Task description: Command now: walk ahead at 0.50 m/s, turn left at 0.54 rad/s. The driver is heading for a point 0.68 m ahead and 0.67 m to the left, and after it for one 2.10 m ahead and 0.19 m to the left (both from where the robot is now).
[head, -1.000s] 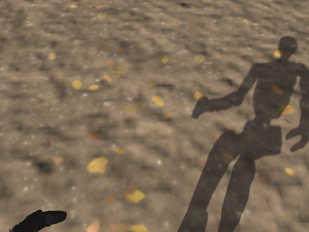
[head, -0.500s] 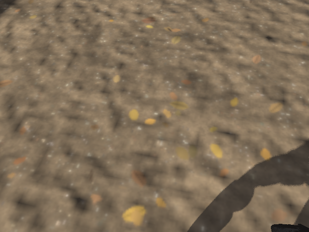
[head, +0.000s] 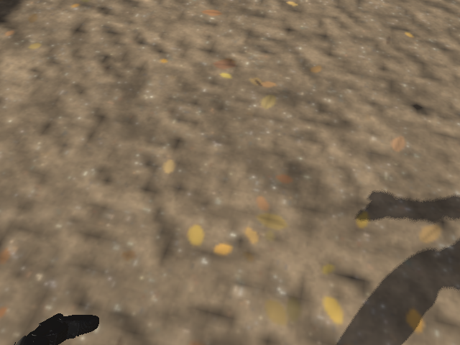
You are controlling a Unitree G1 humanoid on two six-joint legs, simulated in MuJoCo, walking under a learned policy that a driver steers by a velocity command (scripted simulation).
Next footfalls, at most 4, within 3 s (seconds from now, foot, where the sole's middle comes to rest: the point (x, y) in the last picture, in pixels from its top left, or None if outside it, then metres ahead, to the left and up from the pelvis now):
0.12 right None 0.26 -0.14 -0.78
0.64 left None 0.46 0.20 -0.78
1.10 right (152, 242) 0.81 0.18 -0.78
1.54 left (85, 278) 0.69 0.38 -0.78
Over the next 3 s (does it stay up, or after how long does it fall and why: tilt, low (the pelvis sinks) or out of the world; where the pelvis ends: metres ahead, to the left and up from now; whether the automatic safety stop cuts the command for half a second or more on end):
stays up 0.95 0.11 -0.01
